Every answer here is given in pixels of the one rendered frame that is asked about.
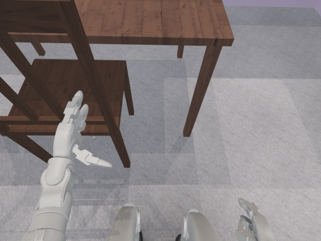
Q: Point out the robot left hand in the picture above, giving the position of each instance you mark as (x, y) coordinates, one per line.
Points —
(68, 133)

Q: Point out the chair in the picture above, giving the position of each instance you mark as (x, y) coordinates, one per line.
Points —
(51, 83)

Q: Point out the robot left forearm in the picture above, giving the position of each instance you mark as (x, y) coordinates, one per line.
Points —
(53, 209)

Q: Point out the robot right hand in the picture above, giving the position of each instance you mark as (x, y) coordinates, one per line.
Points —
(259, 228)

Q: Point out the right robot thigh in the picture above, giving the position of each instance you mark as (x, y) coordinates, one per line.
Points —
(196, 227)

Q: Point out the robot thigh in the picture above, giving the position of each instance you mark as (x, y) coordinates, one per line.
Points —
(196, 227)
(125, 225)

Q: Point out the left robot thigh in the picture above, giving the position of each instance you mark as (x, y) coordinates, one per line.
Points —
(125, 225)

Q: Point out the table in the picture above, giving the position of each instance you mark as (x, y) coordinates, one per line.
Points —
(152, 22)

